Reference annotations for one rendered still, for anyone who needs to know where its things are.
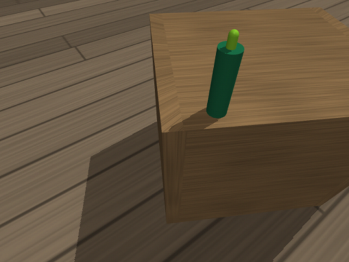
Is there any bottle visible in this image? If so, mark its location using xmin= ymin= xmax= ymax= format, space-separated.
xmin=206 ymin=29 xmax=244 ymax=118

